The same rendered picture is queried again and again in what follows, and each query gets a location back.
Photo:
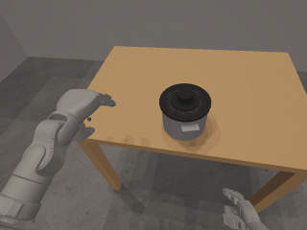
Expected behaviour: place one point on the robot left forearm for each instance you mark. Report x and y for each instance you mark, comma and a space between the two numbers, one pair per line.
21, 196

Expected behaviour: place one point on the table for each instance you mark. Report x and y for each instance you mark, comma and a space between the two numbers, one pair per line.
257, 118

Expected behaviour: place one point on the knob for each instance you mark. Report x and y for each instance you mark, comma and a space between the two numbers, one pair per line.
185, 95

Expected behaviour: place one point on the pot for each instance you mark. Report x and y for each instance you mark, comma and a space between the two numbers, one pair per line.
183, 131

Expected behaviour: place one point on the lid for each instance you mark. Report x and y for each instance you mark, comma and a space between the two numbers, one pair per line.
185, 112

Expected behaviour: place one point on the robot right hand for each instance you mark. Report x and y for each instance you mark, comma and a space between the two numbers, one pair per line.
245, 213

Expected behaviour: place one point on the robot left hand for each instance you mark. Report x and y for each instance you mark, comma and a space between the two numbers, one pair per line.
81, 103

